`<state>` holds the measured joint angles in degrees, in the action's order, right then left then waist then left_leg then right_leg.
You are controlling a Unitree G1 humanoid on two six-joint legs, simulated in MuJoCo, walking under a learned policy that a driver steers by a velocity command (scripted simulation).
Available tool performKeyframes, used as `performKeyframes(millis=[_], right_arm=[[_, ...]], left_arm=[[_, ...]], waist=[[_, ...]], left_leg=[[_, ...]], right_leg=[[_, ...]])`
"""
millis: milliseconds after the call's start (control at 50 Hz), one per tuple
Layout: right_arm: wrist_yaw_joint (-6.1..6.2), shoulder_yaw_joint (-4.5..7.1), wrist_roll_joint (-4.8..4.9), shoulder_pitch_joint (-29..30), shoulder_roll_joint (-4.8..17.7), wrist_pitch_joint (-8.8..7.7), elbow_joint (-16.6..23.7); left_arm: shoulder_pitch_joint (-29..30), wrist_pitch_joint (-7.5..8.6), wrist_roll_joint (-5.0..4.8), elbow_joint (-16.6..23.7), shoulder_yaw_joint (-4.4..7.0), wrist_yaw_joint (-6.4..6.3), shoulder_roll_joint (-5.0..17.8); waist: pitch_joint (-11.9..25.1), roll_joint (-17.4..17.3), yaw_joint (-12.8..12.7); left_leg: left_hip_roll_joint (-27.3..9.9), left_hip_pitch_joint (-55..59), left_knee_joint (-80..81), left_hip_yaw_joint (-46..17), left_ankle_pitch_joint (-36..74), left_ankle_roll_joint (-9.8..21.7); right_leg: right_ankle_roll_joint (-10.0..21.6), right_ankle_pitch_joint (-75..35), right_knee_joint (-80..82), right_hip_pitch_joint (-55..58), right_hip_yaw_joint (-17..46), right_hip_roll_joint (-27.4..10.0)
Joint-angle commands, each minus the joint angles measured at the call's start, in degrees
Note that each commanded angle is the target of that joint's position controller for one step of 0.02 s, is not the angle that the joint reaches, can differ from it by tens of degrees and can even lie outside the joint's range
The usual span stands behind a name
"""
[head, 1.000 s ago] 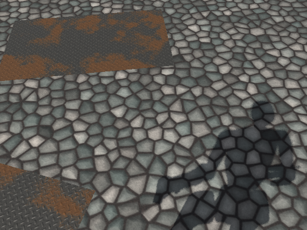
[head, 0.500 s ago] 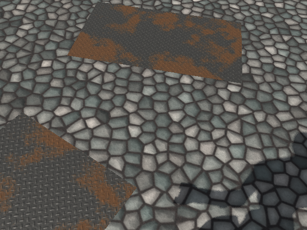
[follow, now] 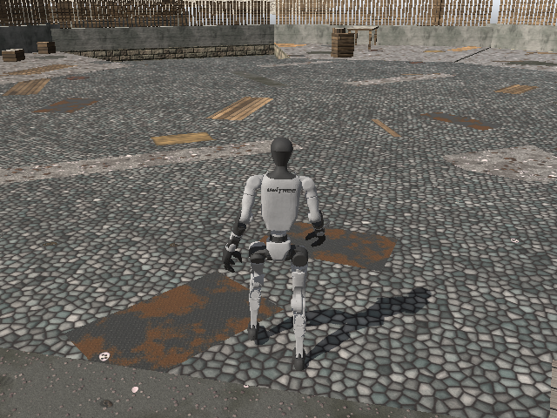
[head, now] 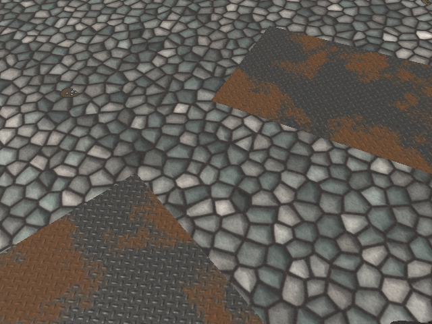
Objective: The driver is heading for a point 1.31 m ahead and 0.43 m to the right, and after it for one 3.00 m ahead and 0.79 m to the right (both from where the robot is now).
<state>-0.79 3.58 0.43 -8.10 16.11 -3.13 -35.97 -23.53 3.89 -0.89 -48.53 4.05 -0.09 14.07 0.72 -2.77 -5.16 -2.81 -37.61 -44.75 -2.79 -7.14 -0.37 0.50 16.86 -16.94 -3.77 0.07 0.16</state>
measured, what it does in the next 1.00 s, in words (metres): walks ahead, turning right: left foot, then right foot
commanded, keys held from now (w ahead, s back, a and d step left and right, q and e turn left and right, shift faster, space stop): w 0.20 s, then w+e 0.80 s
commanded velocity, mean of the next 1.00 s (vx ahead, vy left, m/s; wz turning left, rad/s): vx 0.49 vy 0.00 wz -0.30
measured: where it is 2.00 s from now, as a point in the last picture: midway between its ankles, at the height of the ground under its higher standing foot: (349, 174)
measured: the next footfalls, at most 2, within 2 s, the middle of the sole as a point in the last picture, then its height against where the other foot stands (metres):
left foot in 0.14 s outside the picture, level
right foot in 0.66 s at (288, 308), level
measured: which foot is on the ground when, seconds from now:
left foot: up 0.00-0.12, down 0.14-0.66, up 0.68-1.00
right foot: down 0.00-0.16, up 0.18-0.64, down 0.66-1.00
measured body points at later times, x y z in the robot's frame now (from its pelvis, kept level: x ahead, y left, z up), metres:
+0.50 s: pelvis +0.27 +0.05 +0.00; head +0.29 +0.05 +0.45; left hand +0.47 +0.29 -0.10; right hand +0.29 -0.23 -0.12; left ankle +0.20 +0.14 -0.74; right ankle +0.45 -0.13 -0.68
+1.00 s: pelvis +0.56 -0.03 +0.00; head +0.59 -0.06 +0.45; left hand +0.72 +0.21 -0.10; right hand +0.67 -0.35 -0.08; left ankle +0.79 +0.08 -0.68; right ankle +0.50 -0.09 -0.74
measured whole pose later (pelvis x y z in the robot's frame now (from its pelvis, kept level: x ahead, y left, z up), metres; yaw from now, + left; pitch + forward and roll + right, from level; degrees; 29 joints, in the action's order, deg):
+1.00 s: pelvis +0.56 -0.03 +0.00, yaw -22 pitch +2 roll +0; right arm -0.1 2.4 -0.7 -3.3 16.9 -5.5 -38.6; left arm -18.8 2.3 -1.0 -40.4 3.4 -0.3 16.3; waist -2.6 -1.9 -3.7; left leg -4.7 -38.3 -39.7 -6.3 -0.9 -4.2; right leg 5.2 12.9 -20.4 -8.9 7.8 7.1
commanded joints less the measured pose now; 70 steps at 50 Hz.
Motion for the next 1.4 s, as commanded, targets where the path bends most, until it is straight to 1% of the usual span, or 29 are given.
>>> performKeyframes(millis=[20, 80, 120, 140, 160, 180, 200, 260, 340, 460, 560, 620, 660, 680, 700, 720, 740, 780, 860, 960, 1060, 1120, 1140, 1160, 1180, 1200, 1240, 1320, 1400], right_arm=[[-0.9, -0.32, 0.6, 9.0, 1.2, -1.51, 6.2], [-1.47, 0.46, 0.94, 9.0, 3.2, -1.76, 6.8], [-1.0, 2.45, 0.55, -1.4, 6.4, -1.58, 3.7], [-0.45, 3.63, 0.33, -11.1, 9.0, -1.4, 1.6], [-0.16, 4.87, -0.69, -17.8, 15.7, -1.25, 0.6], [-0.49, 3.85, -0.01, -19.9, 12.1, -1.21, -0.3], [-0.61, 2.65, 0.1, -15.3, 9.5, -1.26, -0.3], [-0.73, 1.08, -0.8, -5.8, 4.3, -1.81, -0.2], [-0.53, 1.58, -0.93, -4.5, 4.6, -3.7, -2.7], [0.62, 1.9, -0.63, -6.1, 6.6, -3.8, -5.8], [1.04, 2.53, 0.34, -10.9, 8.7, -2.13, -9.0], [1.83, 3.13, 0.55, -10.2, 11.1, -0.49, -8.9], [2.62, 3.05, 0.5, -9.0, 11.8, 0.53, -8.3], [2.96, 2.04, -0.49, -10.0, 9.7, 0.06, -7.0], [1.6, -0.57, -1.98, -15.9, 1.7, -1.71, -4.3], [0.54, 0.27, -0.08, -9.9, 7.0, -3.91, -4.1], [0.09, 0.71, 1.77, -4.7, 8.8, -4.94, -2.1], [0.81, 0.65, -0.29, -2.6, 8.1, -5.46, -1.8], [1.05, 0.67, -1.46, -4.7, 6.5, -3.01, -1.7], [0.78, -0.77, -1.37, 6.3, 3.4, -2.92, 0.9], [-0.35, 0.2, -0.05, 10.7, 6.2, -3.87, 2.4], [-0.29, 1.64, 0.07, 4.1, 8.2, -4.64, 0.9], [0.09, 2.5, -0.69, -2.1, 10.0, -4.94, 0.0], [0.63, 3.29, -1.12, -10.8, 13.2, -4.77, -0.6], [-0.01, 4.06, -1.39, -13.6, 16.4, -3.96, -3.0], [-0.15, 2.82, -0.33, -11.0, 10.1, -3.74, -1.2], [0.28, 1.52, -0.81, -6.2, 6.5, -3.01, -0.8], [0.54, 1.09, -0.84, -4.7, 4.8, -3.44, -3.0], [0.65, 2.04, -0.79, -5.6, 7.6, -3.52, -5.3]], left_arm=[[1.9, 0.61, -0.84, 2.9, 2.16, -0.17, 11.3], [0.9, 0.11, -1.39, 1.7, 2.3, -0.09, 12.3], [1.1, -0.22, -1.37, 1.4, 2.04, -0.27, 12.2], [1.9, -0.01, -0.33, 2.2, 1.34, -0.42, 10.8], [-3.0, 0.86, 0.65, 4.6, -0.89, -0.15, 4.7], [-2.8, 2.1, -0.06, 3.3, -0.49, 0.13, 6.8], [1.9, 2.52, -1.64, 5.0, 0.79, 0.3, 10.8], [6.2, 1.49, -0.3, 5.4, 0.66, 0.08, 9.0], [6.1, -0.82, -0.69, 5.3, 0.21, 0.01, 5.9], [16.5, -0.23, -0.15, 8.8, -0.66, 1.38, 4.4], [24.0, -0.24, -0.16, 13.3, -1.09, 3.14, 4.4], [22.0, -0.61, -0.09, 15.0, -0.1, 3.97, 6.6], [8.3, -0.99, -0.35, 12.3, 2.48, 3.4, 11.0], [-1.1, -1.58, -0.41, 10.7, 4.25, 2.2, 15.9], [0.8, -1.09, -0.74, 11.4, 4.53, 2.07, 20.1], [-1.4, -0.78, -0.5, 12.3, 3.3, 1.99, 15.1], [1.0, -0.43, -0.09, 12.1, 2.65, 1.84, 12.8], [8.0, -0.26, -0.03, 13.4, 1.92, 1.6, 10.6], [10.2, 0.05, 0.35, 14.0, 1.52, 0.68, 9.9], [6.4, -0.79, -0.3, 12.1, 2.1, -0.75, 11.9], [2.6, -1.58, -0.82, 10.4, 2.15, -1.0, 11.6], [4.5, -2.03, -0.47, 10.8, 2.09, -1.09, 10.7], [4.8, -1.88, -0.13, 11.4, 1.21, -0.86, 8.2], [2.9, -1.75, 1.1, 12.5, -0.08, -0.82, 4.6], [-5.0, -1.24, -1.35, 14.0, -0.54, -0.77, 3.9], [-3.3, -1.41, -1.84, 12.0, 0.57, -1.05, 10.1], [6.2, -2.01, -0.54, 13.4, 1.38, -1.03, 11.7], [7.5, -2.67, -0.82, 14.6, 1.07, -0.09, 7.4], [11.4, -2.92, -0.36, 16.2, 0.46, 0.2, 6.0]], waist=[[-3.0, 9.7, 0.1], [-3.4, 10.1, 1.9], [2.6, 8.6, 8.2], [8.8, 6.8, 13.0], [19.1, -8.4, 12.2], [24.0, -11.3, 12.9], [13.6, -7.9, 11.8], [2.2, -2.6, 6.6], [-1.1, -1.9, 4.3], [-4.3, 0.3, 7.2], [-6.3, 1.4, 9.7], [-2.4, -1.6, 7.1], [5.6, -1.7, -0.7], [11.8, 4.5, -4.3], [17.4, 17.4, 3.1], [21.6, 11.3, -1.9], [13.2, 8.5, -2.0], [4.5, 1.3, 2.7], [1.6, 3.9, 6.4], [-0.6, 6.3, 2.5], [-0.3, 8.1, 1.2], [1.1, 10.2, 5.5], [6.1, 8.7, 8.5], [14.7, 0.3, 10.9], [18.6, -19.9, 6.7], [12.7, -10.2, 8.3], [2.7, -0.8, 8.8], [-1.2, -3.7, 6.3], [-2.2, -1.4, 6.7]], left_leg=[[1.6, 4.2, 8.2, 3.2, 3.8, 0.2], [2.6, 8.9, 12.7, 4.0, 1.3, 3.0], [5.4, 25.2, 16.2, 6.2, 1.4, 6.2], [0.8, 40.7, 14.3, 1.3, 2.4, 8.7], [-16.3, 62.5, 17.2, -25.9, -6.1, 17.6], [-19.6, 62.5, 26.0, -41.6, -12.3, 20.1], [-17.4, 55.9, 26.9, -33.3, -12.9, 17.3], [-11.2, 34.9, 31.3, -15.1, 0.1, 13.6], [-10.1, 28.1, 36.7, -5.4, 7.8, 13.3], [-8.5, 29.0, 38.5, 5.7, 11.5, 10.2], [-12.2, 41.0, 34.8, 8.2, 17.4, 9.3], [-12.5, 45.4, 24.8, 10.9, 42.8, 7.4], [-9.9, 40.3, 5.3, 13.4, 51.4, 5.0], [-7.2, 25.5, -12.8, 13.5, 32.3, 2.7], [5.7, 0.0, -31.8, 6.7, -24.6, -0.8], [4.6, -6.0, -36.6, -4.2, -25.7, 0.1], [2.0, -9.5, -34.8, -3.9, -20.1, 1.1], [-1.9, -4.7, -24.9, -2.7, -13.1, 0.7], [-3.2, 1.7, -16.5, -1.4, -9.3, -2.6], [0.8, 7.0, 5.7, 0.4, 9.4, -4.4], [3.1, 10.4, 15.6, -2.2, 9.4, -2.7], [3.2, 19.1, 19.1, -1.3, 4.2, 0.6], [-0.4, 30.1, 18.9, -3.6, 3.7, 3.2], [-11.1, 45.5, 18.2, -14.7, 1.1, 6.5], [-21.7, 58.1, 25.0, -42.9, -15.0, 15.5], [-20.7, 53.9, 27.6, -42.7, -26.3, 13.9], [-15.7, 40.5, 28.7, -25.1, -14.9, 10.3], [-11.1, 31.4, 33.4, -10.3, -1.0, 10.3], [-12.2, 33.0, 35.5, -3.2, 7.6, 11.6]], right_leg=[[9.1, -15.8, 5.9, -3.3, 7.2, -11.8], [8.3, -22.1, 3.5, -0.4, 7.7, -14.5], [6.1, -40.4, -9.2, -1.2, 3.4, -11.6], [4.0, -36.3, -22.6, -9.7, 1.3, -9.4], [-0.2, -7.1, -47.5, -31.0, -1.3, -1.2], [0.2, 14.9, -55.7, -37.1, 7.1, 0.8], [0.8, 11.6, -58.7, -42.5, 6.4, -2.4], [0.9, 0.2, -50.9, -36.3, 4.8, -8.5], [-0.5, -6.4, -46.3, -34.7, 5.9, -8.1], [-0.2, -24.7, -26.0, -33.5, 3.2, -5.6], [2.4, -19.6, -18.6, -37.6, 0.5, -4.4], [5.2, -9.4, -18.1, -31.0, -4.7, -0.1], [8.6, -9.7, -14.6, -11.2, -6.3, 4.4], [12.4, -11.8, -13.9, 7.8, 7.0, -3.4], [23.3, -1.6, -8.4, 26.1, 40.2, -17.3], [23.3, 2.8, -2.2, 28.7, 46.7, -18.5], [20.5, -1.2, -0.9, 22.7, 38.0, -16.8], [17.6, -13.9, 0.2, 6.4, 26.9, -12.4], [17.7, -24.8, 3.8, -6.5, 19.7, -9.0], [12.9, -19.9, 2.4, -12.6, 13.6, -3.3], [11.1, -11.7, -3.0, -6.3, 21.6, -6.2], [9.1, -14.4, -9.7, -4.8, 24.4, -6.1], [7.2, -15.0, -18.7, -7.6, 21.8, -3.2], [4.7, -0.3, -35.5, -15.7, 15.6, 1.5], [1.8, 18.9, -51.6, -35.7, 10.5, 6.2], [0.6, 14.7, -57.8, -41.0, 11.9, 1.5], [-0.2, 5.2, -57.4, -39.7, 8.6, -2.0], [-0.5, 0.5, -51.1, -35.6, 6.4, -5.7], [-1.6, -6.1, -42.9, -39.3, 5.9, -6.8]])
Velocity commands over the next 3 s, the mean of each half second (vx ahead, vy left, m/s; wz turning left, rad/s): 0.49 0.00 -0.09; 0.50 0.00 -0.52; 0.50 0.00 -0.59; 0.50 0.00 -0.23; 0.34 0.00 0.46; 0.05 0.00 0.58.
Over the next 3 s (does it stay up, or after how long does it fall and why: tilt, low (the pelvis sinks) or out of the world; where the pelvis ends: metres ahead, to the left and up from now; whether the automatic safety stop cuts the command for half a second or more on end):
stays up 1.24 -0.55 0.00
